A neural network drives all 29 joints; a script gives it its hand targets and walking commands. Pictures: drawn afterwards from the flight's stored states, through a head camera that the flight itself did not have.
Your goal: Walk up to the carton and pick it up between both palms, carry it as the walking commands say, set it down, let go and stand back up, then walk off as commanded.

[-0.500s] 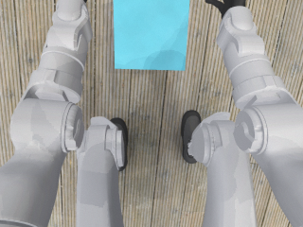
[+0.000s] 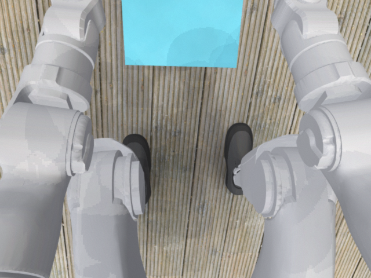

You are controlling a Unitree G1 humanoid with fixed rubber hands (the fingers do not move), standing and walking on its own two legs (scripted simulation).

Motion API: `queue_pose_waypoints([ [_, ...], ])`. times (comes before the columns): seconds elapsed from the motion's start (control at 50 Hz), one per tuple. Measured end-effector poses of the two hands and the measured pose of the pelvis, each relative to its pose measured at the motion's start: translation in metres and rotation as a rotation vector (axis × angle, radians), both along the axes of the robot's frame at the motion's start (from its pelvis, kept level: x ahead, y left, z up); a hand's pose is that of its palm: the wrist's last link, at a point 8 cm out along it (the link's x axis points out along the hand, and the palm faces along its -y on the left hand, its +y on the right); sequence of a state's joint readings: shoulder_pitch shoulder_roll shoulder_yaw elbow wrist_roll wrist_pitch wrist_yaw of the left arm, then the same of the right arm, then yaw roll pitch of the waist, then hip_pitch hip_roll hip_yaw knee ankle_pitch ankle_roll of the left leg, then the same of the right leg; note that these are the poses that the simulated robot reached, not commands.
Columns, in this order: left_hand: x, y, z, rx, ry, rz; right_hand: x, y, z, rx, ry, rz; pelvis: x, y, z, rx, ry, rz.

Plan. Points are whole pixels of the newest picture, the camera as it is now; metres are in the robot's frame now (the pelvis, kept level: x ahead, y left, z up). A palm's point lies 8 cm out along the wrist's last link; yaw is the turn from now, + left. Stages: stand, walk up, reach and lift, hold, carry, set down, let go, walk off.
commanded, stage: reach and lift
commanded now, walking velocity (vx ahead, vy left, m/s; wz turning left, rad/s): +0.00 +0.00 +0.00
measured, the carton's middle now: (180, 1) +0.53 +0.02 -0.26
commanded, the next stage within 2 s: none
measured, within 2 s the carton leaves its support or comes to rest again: leaves its support in 1.22 s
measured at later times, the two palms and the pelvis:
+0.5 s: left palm out of the picture +0.55 +0.15 -0.19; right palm out of the picture +0.55 -0.12 -0.19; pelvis +0.00 +0.00 +0.00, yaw +1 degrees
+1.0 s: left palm out of the picture +0.56 +0.15 -0.19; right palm out of the picture +0.56 -0.12 -0.18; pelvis +0.01 +0.00 -0.01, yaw +1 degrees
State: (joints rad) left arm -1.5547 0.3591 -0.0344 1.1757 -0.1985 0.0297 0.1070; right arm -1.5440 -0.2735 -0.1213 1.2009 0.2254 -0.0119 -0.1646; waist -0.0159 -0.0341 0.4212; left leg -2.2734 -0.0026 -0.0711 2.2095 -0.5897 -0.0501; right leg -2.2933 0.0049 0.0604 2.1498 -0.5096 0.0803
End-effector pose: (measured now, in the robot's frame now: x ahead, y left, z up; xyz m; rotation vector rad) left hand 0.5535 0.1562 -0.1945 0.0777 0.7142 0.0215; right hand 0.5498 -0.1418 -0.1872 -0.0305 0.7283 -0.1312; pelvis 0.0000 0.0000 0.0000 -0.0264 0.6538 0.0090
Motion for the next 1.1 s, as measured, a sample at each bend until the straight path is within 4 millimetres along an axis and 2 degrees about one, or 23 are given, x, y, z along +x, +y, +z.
queue_pose_waypoints([
  [0.24, 0.000, -0.005, 0.004, -0.004, 0.002, -0.010, -0.002, 0.009, 0.001, 0.013, 0.007, 0.020, -0.003, -0.001, 0.002, 0.002, -0.001, 0.002],
  [0.4, 0.000, -0.005, 0.004, 0.007, 0.002, -0.010, 0.000, 0.026, 0.001, 0.034, 0.004, 0.044, -0.004, -0.001, 0.002, 0.007, -0.008, 0.003],
  [0.74, 0.002, -0.007, 0.005, -0.018, 0.046, -0.035, 0.010, 0.022, 0.006, 0.024, 0.052, 0.054, 0.004, -0.001, -0.009, 0.001, -0.014, 0.001],
  [1.1, 0.002, -0.005, 0.007, -0.017, 0.075, -0.026, 0.012, 0.025, 0.010, 0.031, 0.061, 0.046, 0.011, 0.001, -0.008, 0.004, 0.025, 0.010],
])
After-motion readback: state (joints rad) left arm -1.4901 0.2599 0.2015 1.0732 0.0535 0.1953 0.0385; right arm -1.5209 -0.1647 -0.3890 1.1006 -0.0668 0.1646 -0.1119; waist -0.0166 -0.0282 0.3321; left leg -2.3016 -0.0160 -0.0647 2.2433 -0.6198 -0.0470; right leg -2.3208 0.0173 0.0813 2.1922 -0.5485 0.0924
